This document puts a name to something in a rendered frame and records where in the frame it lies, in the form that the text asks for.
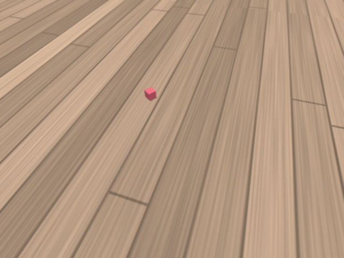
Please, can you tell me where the cube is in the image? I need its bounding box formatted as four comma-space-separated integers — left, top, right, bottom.
144, 87, 156, 101

